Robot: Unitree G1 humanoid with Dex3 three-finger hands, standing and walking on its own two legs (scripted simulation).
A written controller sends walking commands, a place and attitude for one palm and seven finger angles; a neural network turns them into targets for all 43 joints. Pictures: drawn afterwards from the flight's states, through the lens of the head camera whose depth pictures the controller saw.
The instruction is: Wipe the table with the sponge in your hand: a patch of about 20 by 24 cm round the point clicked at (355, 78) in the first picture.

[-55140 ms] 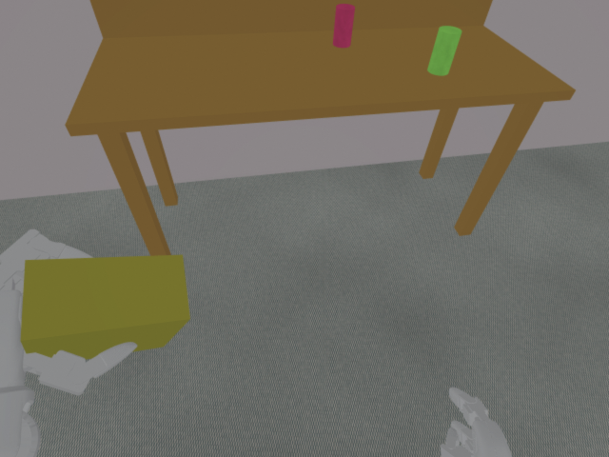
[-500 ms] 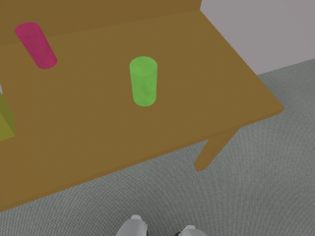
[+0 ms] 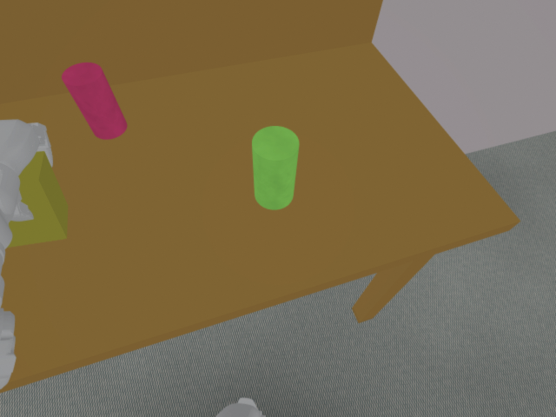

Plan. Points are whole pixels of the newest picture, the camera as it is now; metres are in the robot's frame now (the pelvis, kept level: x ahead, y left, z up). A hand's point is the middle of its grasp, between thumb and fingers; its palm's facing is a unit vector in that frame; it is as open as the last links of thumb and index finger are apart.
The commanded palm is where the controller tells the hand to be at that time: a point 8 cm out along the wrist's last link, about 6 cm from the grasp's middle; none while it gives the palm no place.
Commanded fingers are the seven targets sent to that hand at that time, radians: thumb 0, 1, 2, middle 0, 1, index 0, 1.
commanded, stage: slide across to the middle lane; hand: left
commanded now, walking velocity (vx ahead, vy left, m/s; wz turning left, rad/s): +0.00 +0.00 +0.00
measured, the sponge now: (12, 212) +0.37 +0.43 +0.03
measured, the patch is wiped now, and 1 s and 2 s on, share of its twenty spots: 0.20 0.55 0.70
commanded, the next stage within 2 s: wipe back along the middle lane in 0.30 s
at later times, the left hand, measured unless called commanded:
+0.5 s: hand (63, 163) +0.43 +0.35 +0.08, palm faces -0.13 +0.04 -0.99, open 10.5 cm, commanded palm +0.41 +0.31 +0.11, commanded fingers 0.00 0.10 1.30 -1.20 -1.60 -1.20 -1.60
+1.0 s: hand (74, 187) +0.39 +0.32 +0.08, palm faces -0.05 +0.03 -1.00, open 10.5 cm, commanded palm +0.35 +0.30 +0.09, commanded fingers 0.00 0.10 1.30 -1.20 -1.60 -1.20 -1.60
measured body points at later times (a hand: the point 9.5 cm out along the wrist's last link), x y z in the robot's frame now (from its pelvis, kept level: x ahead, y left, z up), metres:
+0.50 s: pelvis +0.03 -0.01 +0.01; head +0.10 -0.02 +0.46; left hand +0.43 +0.34 +0.14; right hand +0.11 -0.28 -0.12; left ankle +0.02 +0.07 -0.71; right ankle -0.01 -0.14 -0.71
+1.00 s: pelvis +0.02 -0.01 +0.01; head +0.05 -0.03 +0.46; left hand +0.39 +0.31 +0.14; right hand +0.15 -0.27 -0.10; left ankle +0.02 +0.07 -0.71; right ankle -0.01 -0.14 -0.71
